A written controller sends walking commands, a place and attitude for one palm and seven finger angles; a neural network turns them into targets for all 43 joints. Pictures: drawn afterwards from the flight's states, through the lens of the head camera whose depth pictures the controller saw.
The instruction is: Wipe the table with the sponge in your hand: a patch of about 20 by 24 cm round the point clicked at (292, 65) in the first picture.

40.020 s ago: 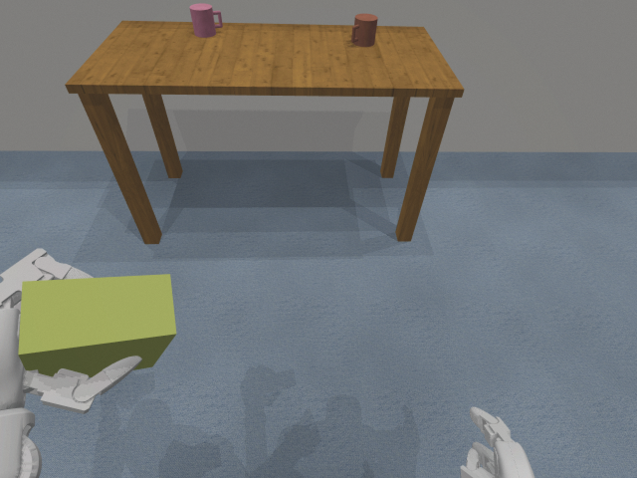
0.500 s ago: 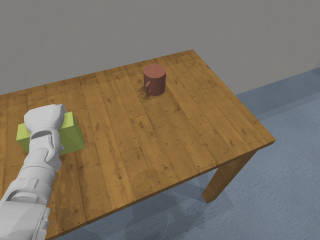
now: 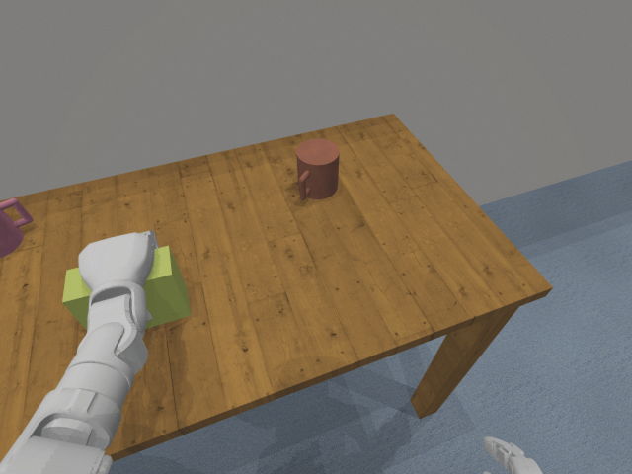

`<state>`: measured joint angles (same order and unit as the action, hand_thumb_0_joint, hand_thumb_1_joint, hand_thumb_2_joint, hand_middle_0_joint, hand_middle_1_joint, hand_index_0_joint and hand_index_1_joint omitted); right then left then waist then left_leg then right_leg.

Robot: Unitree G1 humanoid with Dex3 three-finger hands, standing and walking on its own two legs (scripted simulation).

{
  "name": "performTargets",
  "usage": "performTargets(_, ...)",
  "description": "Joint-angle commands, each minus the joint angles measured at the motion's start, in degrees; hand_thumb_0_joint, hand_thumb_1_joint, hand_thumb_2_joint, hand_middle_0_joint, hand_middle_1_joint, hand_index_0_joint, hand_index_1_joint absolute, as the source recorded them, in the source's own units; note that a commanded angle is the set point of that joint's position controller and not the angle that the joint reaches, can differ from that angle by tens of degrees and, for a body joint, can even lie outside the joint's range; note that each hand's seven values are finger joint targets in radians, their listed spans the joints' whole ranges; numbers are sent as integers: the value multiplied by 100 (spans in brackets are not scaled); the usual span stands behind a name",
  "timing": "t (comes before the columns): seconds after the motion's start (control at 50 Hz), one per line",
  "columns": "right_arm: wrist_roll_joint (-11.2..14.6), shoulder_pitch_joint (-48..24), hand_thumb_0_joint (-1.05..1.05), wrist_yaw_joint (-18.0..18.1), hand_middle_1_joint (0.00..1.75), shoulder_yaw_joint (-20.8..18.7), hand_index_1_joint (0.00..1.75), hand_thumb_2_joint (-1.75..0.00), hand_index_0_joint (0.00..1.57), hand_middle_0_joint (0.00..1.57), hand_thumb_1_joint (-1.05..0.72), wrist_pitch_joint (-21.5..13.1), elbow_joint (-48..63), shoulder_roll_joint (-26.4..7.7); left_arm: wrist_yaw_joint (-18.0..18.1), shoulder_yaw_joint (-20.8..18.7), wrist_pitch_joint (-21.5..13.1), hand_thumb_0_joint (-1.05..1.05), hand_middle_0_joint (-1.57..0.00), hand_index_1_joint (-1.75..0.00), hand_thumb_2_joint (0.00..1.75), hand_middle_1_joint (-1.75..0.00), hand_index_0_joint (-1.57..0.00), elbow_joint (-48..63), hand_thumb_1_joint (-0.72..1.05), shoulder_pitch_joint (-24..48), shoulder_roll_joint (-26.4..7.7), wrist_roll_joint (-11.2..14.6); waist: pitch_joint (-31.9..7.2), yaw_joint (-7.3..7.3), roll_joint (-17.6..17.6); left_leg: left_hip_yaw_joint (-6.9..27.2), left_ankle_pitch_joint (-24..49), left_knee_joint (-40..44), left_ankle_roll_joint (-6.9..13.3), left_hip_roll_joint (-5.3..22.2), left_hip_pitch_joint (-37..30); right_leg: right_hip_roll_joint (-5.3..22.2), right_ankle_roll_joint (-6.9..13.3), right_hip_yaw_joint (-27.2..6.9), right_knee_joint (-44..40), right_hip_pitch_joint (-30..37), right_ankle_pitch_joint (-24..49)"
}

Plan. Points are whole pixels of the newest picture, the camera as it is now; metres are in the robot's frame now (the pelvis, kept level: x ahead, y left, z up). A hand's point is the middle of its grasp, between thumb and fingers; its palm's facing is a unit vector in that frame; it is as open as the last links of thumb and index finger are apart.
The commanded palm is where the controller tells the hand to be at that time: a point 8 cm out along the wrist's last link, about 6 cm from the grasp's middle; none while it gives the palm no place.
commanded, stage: wipe back along the first lane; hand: left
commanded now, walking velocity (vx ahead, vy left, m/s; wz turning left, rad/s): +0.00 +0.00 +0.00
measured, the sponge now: (137, 301) +0.35 +0.30 -0.02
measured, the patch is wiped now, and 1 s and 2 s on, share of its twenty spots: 1.00 1.00 1.00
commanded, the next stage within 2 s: lift the sponge slowly off the table in 0.86 s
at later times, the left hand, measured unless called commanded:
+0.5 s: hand (138, 314) +0.31 +0.27 +0.02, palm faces -0.04 -0.05 -1.00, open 9.7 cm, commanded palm +0.26 +0.25 +0.05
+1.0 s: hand (135, 356) +0.25 +0.25 +0.02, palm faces -0.01 -0.08 -1.00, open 9.7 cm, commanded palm +0.21 +0.24 +0.05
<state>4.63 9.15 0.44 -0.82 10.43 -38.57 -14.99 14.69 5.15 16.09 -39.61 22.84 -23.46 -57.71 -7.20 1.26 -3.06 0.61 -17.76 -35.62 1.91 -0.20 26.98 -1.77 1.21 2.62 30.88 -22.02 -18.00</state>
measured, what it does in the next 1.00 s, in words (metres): stands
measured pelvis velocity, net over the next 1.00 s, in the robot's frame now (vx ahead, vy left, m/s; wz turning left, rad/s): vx -0.01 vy -0.01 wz -0.02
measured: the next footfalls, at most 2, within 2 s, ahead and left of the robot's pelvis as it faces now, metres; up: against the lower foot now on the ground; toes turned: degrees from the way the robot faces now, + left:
none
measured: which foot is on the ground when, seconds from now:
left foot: down 0.00-1.00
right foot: down 0.00-1.00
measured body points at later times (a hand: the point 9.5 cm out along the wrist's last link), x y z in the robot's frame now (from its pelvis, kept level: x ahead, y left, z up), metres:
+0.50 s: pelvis +0.01 -0.01 +0.00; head +0.01 -0.03 +0.45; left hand +0.30 +0.27 +0.07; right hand +0.20 -0.24 -0.10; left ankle -0.01 +0.10 -0.73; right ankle -0.03 -0.11 -0.73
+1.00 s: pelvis -0.01 -0.01 +0.00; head -0.02 -0.04 +0.45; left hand +0.25 +0.25 +0.07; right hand +0.20 -0.23 -0.09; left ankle -0.01 +0.10 -0.73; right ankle -0.03 -0.11 -0.73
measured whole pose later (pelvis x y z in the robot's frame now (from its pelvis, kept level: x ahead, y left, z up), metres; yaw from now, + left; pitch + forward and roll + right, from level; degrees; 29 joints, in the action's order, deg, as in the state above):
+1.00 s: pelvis -0.01 -0.01 +0.00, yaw -1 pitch +3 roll -1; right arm 4.7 4.5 0.4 0.4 8.2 -37.0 -14.2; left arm 14.6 9.0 21.7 -11.9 -3.1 -19.3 -56.7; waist -6.1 4.4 -4.1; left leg -0.6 -17.0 -33.0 1.2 0.1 19.0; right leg -2.0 1.9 1.3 30.7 -15.7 -18.1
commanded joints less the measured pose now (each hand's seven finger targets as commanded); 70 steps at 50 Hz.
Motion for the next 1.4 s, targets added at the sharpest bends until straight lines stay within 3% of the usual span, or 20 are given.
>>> performTargets(0.0, -25, -485, 0, 16, 30, -254, 30, -90, 20, 20, -90, -230, 767, -798, -176, 226, 83, 0, -120, -160, 130, -160, -120, 577, 10, 543, -225, 82, -977, -54, 354, 149, 1753, 312, 101, -78, -1076, -146, 300, 16, -268, 252, 1815)
performTargets(0.06, -27, -553, 0, 31, 30, -243, 30, -90, 20, 20, -90, -236, 762, -840, -188, -38, 170, 0, -120, -160, 130, -160, -120, 706, 10, 353, -499, 108, -1031, 9, 477, 161, 1771, 335, 91, -94, -1038, -140, 305, -37, -267, 431, 1965)
performTargets(0.2, -10, -740, 0, -2, 30, -211, 30, -90, 20, 20, -90, -315, 904, -778, -234, 172, 304, 0, -120, -160, 130, -160, -120, 1258, 10, -507, -133, 222, -920, 78, 605, 73, 1971, 309, 105, -130, -1048, -105, 269, -48, -229, 684, 2522)
performTargets(0.26, -11, -832, 0, 8, 30, -201, 30, -90, 20, 20, -90, -331, 915, -808, -235, -87, 368, 0, -120, -160, 130, -160, -120, 1477, 10, -721, -420, 220, -937, 158, 561, 86, 1985, 352, 91, -141, -1041, -103, 285, -125, -233, 805, 2601)
performTargets(0.34, 2, -939, 0, 13, 30, -172, 30, -90, 20, 20, -90, -375, 969, -749, -270, 217, 455, 0, -120, -160, 130, -160, -120, 1732, 10, -943, -87, 247, -740, 125, 607, 35, 1857, 393, 103, -154, -1078, -94, 256, -112, -284, 753, 2520)
performTargets(0.48, -4, -1057, 0, 24, 30, -154, 30, -90, 20, 20, -90, -447, 1015, -723, -284, 9, 462, 0, -120, -160, 130, -160, -120, 2068, 10, -1499, -231, 271, -815, 238, 595, 27, 1936, 403, 86, -182, -1127, -73, 265, -182, -263, 953, 2812)
performTargets(0.56, -10, -1140, 0, 1, 30, -173, 30, -90, 20, 20, -90, -473, 1046, -724, -247, -123, 494, 0, -120, -160, 130, -160, -120, 2315, 10, -1870, -303, 309, -715, 312, 582, 51, 1814, 466, 70, -161, -1122, -104, 284, -219, -292, 937, 2573)
performTargets(0.72, -4, -1356, 0, -16, 30, -136, 30, -90, 20, 20, -90, -493, 1101, -659, -237, 367, 603, 0, -120, -160, 130, -160, -120, 2650, 10, -2049, 155, 291, -501, 284, 650, 75, 1571, 527, 81, -158, -1161, -105, 280, -192, -349, 787, 2152)
performTargets(0.76, -16, -1380, 0, -1, 30, -153, 30, -90, 20, 20, -90, -495, 1109, -684, -208, 91, 624, 0, -120, -160, 130, -160, -120, 2759, 10, -2209, -95, 318, -540, 364, 570, 85, 1487, 568, 70, -149, -1153, -125, 302, -264, -364, 840, 2019)
performTargets(0.8, -7, -1410, 0, 3, 30, -133, 30, -90, 20, 20, -90, -504, 1145, -628, -226, 391, 638, 0, -120, -160, 130, -160, -120, 2839, 10, -2271, 215, 335, -481, 316, 660, 68, 1465, 561, 87, -152, -1166, -115, 280, -211, -355, 820, 2002)
performTargets(0.86, -15, -1457, 0, 1, 30, -134, 30, -90, 20, 20, -90, -509, 1103, -660, -205, 75, 641, 0, -120, -160, 130, -160, -120, 2908, 10, -2437, -98, 323, -445, 389, 586, 81, 1448, 584, 67, -157, -1150, -123, 308, -319, -363, 867, 2057)
performTargets(0.9, -7, -1507, 0, 0, 30, -117, 30, -90, 20, 20, -90, -521, 1161, -608, -221, 299, 641, 0, -120, -160, 130, -160, -120, 3010, 10, -2605, 136, 363, -368, 370, 663, 55, 1359, 584, 84, -164, -1138, -107, 278, -282, -390, 855, 1957)
performTargets(1.06, -39, -1571, 0, 81, 30, -128, 30, -90, 20, 20, -90, -555, 1075, -628, -192, 33, 646, 0, -120, -160, 130, -160, -120, 3310, 10, -1859, -265, 241, -409, 378, 291, 137, 1162, 695, 93, -170, -1316, -157, 333, -372, -482, 763, 1422)
performTargets(1.1, -33, -1586, 0, 98, 30, -112, 30, -90, 20, 20, -90, -582, 1105, -573, -228, 300, 634, 0, -120, -160, 130, -160, -120, 3290, 10, -1785, -4, 265, -373, 329, 435, 129, 1120, 702, 121, -174, -1352, -142, 304, -314, -519, 753, 1343)
performTargets(1.16, -61, -1587, 0, 106, 30, -133, 30, -90, 20, 20, -90, -607, 1058, -618, -239, 20, 548, 0, -120, -160, 130, -160, -120, 3432, 10, -1671, -302, 240, -507, 381, 363, 164, 1189, 742, 111, -174, -1423, -153, 331, -401, -538, 860, 1435)
performTargets(1.2, -53, -1603, 0, 105, 30, -130, 30, -90, 20, 20, -90, -646, 1098, -561, -251, 280, 496, 0, -120, -160, 130, -160, -120, 3558, 10, -1605, -56, 265, -539, 334, 356, 137, 1221, 717, 138, -186, -1502, -137, 309, -345, -539, 873, 1463)
performTargets(1.26, -93, -1590, 0, 114, 30, -150, 30, -90, 20, 20, -90, -667, 1031, -614, -227, -232, 436, 0, -120, -160, 130, -160, -120, 3624, 10, -1753, -545, 272, -622, 440, 362, 146, 1334, 756, 128, -199, -1512, -137, 332, -484, -575, 1071, 1757)
performTargets(1.32, -90, -1651, 0, 112, 30, -124, 30, -90, 20, 20, -90, -684, 1008, -580, -246, 6, 422, 0, -120, -160, 130, -160, -120, 3786, 10, -1561, -353, 231, -542, 369, 260, 114, 1436, 762, 133, -205, -1594, -102, 309, -424, -603, 1052, 1905)
performTargets(1.36, -110, -1655, 0, 113, 30, -142, 30, -90, 20, 20, -90, -694, 1000, -614, -224, -331, 414, 0, -120, -160, 130, -160, -120, 3902, 10, -1714, -692, 231, -523, 440, 190, 154, 1417, 825, 122, -196, -1606, -135, 342, -506, -634, 1108, 1807)
performTargets(1.38, -98, -1698, 0, 103, 30, -115, 30, -90, 20, 20, -90, -701, 1032, -562, -238, -85, 424, 0, -120, -160, 130, -160, -120, 4032, 10, -1626, -459, 200, -601, 433, 55, 154, 1476, 827, 131, -210, -1652, -111, 330, -404, -613, 1144, 1809)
